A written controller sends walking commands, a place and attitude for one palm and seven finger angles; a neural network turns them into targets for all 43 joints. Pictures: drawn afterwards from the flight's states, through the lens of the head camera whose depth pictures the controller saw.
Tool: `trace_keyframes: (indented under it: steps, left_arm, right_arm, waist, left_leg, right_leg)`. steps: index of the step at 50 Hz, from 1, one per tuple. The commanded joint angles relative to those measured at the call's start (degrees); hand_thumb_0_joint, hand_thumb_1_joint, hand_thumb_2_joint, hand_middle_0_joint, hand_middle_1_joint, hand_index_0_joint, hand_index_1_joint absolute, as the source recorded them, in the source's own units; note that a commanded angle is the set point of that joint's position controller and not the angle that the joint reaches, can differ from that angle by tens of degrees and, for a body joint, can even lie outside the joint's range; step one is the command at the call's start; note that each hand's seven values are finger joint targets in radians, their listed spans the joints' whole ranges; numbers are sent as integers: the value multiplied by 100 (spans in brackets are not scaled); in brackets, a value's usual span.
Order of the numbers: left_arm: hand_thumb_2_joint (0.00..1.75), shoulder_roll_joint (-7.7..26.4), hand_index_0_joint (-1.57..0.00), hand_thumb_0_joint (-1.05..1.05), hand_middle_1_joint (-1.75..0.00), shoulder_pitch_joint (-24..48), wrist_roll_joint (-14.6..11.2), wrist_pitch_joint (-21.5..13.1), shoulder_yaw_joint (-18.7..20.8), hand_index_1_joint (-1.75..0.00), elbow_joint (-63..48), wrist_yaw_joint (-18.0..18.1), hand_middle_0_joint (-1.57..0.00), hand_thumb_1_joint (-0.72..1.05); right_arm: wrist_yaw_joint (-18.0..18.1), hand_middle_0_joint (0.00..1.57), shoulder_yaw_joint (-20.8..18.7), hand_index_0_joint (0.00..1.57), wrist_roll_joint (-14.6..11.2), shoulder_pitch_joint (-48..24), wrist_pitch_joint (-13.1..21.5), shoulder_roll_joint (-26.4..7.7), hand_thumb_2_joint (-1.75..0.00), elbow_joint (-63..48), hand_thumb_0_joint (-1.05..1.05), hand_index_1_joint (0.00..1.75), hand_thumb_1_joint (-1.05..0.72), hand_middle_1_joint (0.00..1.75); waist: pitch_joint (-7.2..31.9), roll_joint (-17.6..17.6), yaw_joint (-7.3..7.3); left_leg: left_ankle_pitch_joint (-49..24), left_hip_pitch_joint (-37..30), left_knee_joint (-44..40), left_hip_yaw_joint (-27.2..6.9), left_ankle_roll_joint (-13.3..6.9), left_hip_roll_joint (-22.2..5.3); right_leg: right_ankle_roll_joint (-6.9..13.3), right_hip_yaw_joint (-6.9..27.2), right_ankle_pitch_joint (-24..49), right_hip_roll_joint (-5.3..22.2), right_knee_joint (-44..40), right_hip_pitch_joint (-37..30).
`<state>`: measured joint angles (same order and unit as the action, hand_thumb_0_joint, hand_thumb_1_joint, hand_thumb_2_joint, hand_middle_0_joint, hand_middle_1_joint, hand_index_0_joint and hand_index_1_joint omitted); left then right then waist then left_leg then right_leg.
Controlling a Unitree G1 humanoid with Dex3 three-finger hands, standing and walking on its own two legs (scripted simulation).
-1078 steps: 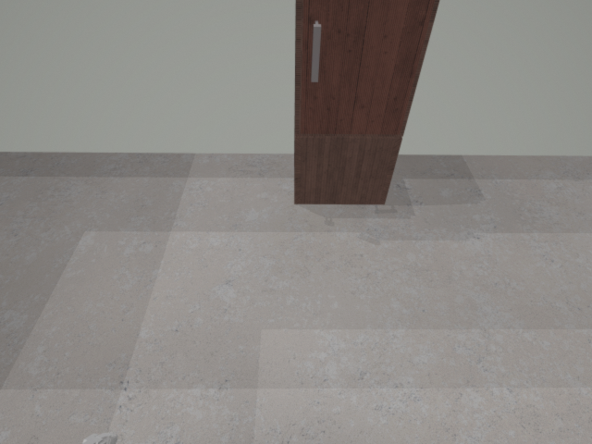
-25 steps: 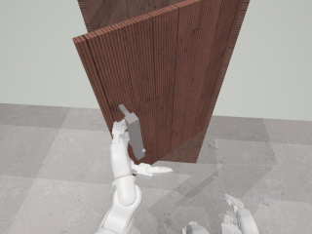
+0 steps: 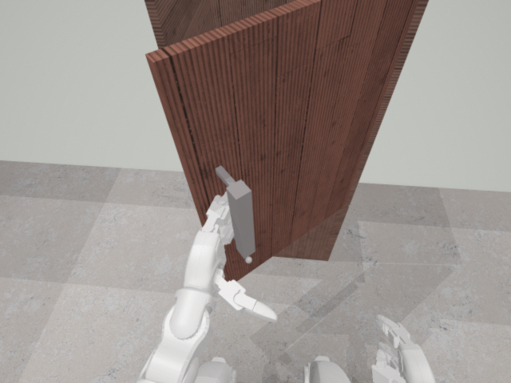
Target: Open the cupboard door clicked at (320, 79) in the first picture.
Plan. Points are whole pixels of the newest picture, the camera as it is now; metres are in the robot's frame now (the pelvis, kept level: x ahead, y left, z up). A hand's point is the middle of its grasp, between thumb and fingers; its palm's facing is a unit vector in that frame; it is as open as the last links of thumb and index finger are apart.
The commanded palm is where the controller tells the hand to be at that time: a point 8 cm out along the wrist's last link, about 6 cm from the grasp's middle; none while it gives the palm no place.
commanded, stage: slide the hand sideways off the handle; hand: left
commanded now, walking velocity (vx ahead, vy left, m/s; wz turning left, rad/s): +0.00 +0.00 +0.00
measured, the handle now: (235, 215) +0.36 +0.05 +0.06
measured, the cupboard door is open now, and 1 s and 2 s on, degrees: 42 42 42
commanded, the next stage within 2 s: draw the hand back to the body in 0.90 s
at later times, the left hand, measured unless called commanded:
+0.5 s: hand (221, 287) +0.25 +0.06 +0.06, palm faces -0.12 -0.99 -0.01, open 16.3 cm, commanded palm +0.22 +0.12 +0.06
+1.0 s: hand (184, 309) +0.22 +0.11 +0.05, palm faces -0.11 -0.99 -0.03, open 16.3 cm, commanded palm +0.20 +0.16 +0.06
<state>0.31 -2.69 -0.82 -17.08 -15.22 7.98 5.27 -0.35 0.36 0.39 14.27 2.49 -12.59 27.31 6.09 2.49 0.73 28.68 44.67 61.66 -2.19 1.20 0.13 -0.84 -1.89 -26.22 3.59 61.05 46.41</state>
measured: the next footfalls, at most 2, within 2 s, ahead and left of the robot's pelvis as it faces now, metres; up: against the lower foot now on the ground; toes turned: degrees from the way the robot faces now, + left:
none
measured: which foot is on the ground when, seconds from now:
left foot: down 0.00-1.00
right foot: down 0.00-1.00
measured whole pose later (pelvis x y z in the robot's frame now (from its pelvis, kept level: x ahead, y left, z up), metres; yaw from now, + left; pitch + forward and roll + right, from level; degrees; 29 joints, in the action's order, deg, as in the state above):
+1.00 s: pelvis +0.02 -0.01 -0.02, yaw +0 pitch +14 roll -1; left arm 9.1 -30.9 -7.5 -19.1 -3.7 -15.4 -7.9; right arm 1.7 -0.2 -0.5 15.3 3.9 -13.1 21.9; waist 8.4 2.0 0.3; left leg 33.5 49.3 68.6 -3.6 2.0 -0.9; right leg -0.2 -3.0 -30.7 2.6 67.3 50.6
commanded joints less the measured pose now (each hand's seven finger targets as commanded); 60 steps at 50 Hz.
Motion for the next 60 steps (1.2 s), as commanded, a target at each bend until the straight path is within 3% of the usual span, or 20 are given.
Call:
trace_keyframes:
  steps: [1, 4, 7, 9, 19, 23, 25, 28, 31, 39, 46, 48, 50, 52, 54, 60]
  left_arm:
    - [30, -428, -15, 0, -30, 573, 272, -381, -250, -30, -1482, 195, -15, -50]
    - [30, -298, -15, 0, -30, 329, 395, -402, -228, -30, -1679, 216, -15, -50]
    - [30, 24, -15, 0, -30, -57, 372, -390, 61, -30, -1888, 180, -15, -50]
    - [30, -67, -15, 0, -30, -507, 257, -362, 37, -30, -2108, 115, -15, -50]
    - [30, 185, -15, 0, -30, -1389, 135, -552, 58, -30, -3004, -213, -15, -50]
    - [30, 360, -15, 0, -30, -1716, 74, -561, 176, -30, -3256, -389, -15, -50]
    - [30, 408, -15, 0, -30, -2103, 19, -526, 243, -30, -3283, -479, -15, -50]
    - [30, 630, -15, 0, -30, -2235, -60, -510, 490, -30, -3458, -571, -15, -50]
    - [30, 640, -15, 0, -30, -2239, -153, -513, 543, -30, -3510, -660, -15, -50]
    - [30, 1025, -15, 0, -30, -2782, -503, -568, 1161, -30, -3586, -1041, -15, -50]
    - [30, 1080, -15, 0, -30, -2664, -761, -642, 1249, -30, -3637, -1323, -15, -50]
    - [30, 1152, -15, 0, -30, -2548, -765, -654, 1313, -30, -3628, -1330, -15, -50]
    - [30, 1001, -15, 0, -30, -2649, -764, -604, 1140, -30, -3607, -1342, -15, -50]
    - [30, 1486, -15, 0, -30, -2513, -756, -545, 1564, -30, -3979, -1256, -15, -50]
    - [30, 1507, -15, 0, -30, -2720, -791, -416, 1648, -30, -4225, -1209, -15, -50]
    - [30, 1410, -15, 0, -30, -2934, -953, 47, 1715, -30, -4102, -1243, -15, -50]
  right_arm:
    - [-32, 20, -227, 20, 41, -345, 313, -507, -90, -1061, 0, 30, -90, 30]
    - [-60, 20, -215, 20, 60, -369, 259, -490, -90, -1171, 0, 30, -90, 30]
    - [-33, 20, -215, 20, 69, -365, 196, -514, -90, -1233, 0, 30, -90, 30]
    - [-37, 20, -204, 20, 40, -359, 170, -467, -90, -1329, 0, 30, -90, 30]
    - [27, 20, -217, 20, 32, -252, 262, -475, -90, -1393, 0, 30, -90, 30]
    - [45, 20, -231, 20, 31, -215, 296, -485, -90, -1450, 0, 30, -90, 30]
    - [45, 20, -235, 20, 14, -166, 287, -490, -90, -1507, 0, 30, -90, 30]
    - [78, 20, -250, 20, 1, -172, 289, -504, -90, -1545, 0, 30, -90, 30]
    - [103, 20, -236, 20, -9, -159, 311, -502, -90, -1553, 0, 30, -90, 30]
    - [193, 20, -293, 20, -63, -189, 381, -532, -90, -1538, 0, 30, -90, 30]
    - [259, 20, -292, 20, -100, -185, 490, -576, -90, -1509, 0, 30, -90, 30]
    - [275, 20, -293, 20, -96, -219, 536, -598, -90, -1475, 0, 30, -90, 30]
    - [265, 20, -287, 20, -118, -209, 558, -595, -90, -1525, 0, 30, -90, 30]
    - [305, 20, -301, 20, -129, -215, 531, -633, -90, -1555, 0, 30, -90, 30]
    - [313, 20, -278, 20, -156, -188, 516, -574, -90, -1617, 0, 30, -90, 30]
    - [351, 20, -199, 20, -234, -221, 483, -580, -90, -1600, 0, 30, -90, 30]
  waist:
    - [1347, -710, 120]
    - [1339, -533, 53]
    - [1417, -623, -66]
    - [1404, -558, -84]
    - [1256, -483, 101]
    - [1414, -316, 57]
    - [1401, -412, 31]
    - [1423, -469, 22]
    - [1278, -460, 66]
    - [1361, -446, -27]
    - [1169, -518, 79]
    - [1174, -377, 62]
    - [1094, -316, 75]
    - [1322, -273, -28]
    - [1487, -78, -111]
    - [814, -311, -9]
  left_leg:
    - [-765, -543, -969, 39, -184, 108]
    - [-746, -470, -954, 69, -182, 105]
    - [-841, -380, -924, 96, -187, 124]
    - [-916, -451, -942, 157, -173, 117]
    - [-1095, -368, -653, 107, -179, 112]
    - [-1313, -349, -549, 86, -182, 130]
    - [-1369, -321, -542, 95, -175, 135]
    - [-1379, -230, -455, 116, -191, 147]
    - [-1167, -112, -420, 123, -190, 167]
    - [-1114, 81, -286, 183, -183, 190]
    - [-814, 254, -192, 146, -190, 194]
    - [-773, 263, -171, 131, -186, 188]
    - [-679, 205, -242, 125, -186, 194]
    - [-721, 66, -347, 124, -202, 178]
    - [-908, -206, -540, 135, -200, 192]
    - [-727, -408, -955, 92, -196, 154]
  right_leg:
    - [277, -185, 701, -270, -847, -847]
    - [299, -157, 676, -272, -786, -852]
    - [315, -97, 789, -281, -789, -1057]
    - [296, -119, 940, -295, -794, -1116]
    - [248, -121, 1241, -310, -612, -895]
    - [258, -112, 1448, -304, -479, -914]
    - [250, -123, 1539, -316, -469, -968]
    - [232, -80, 1602, -315, -468, -1010]
    - [212, -63, 1398, -315, -507, -932]
    - [185, 49, 1337, -311, -530, -1043]
    - [158, 91, 801, -313, -602, -799]
    - [181, 91, 669, -315, -569, -711]
    - [179, 7, 554, -333, -571, -608]
    - [200, 38, 500, -346, -643, -835]
    - [209, -26, 744, -356, -686, -1097]
    - [142, -184, 567, -423, -1106, -1168]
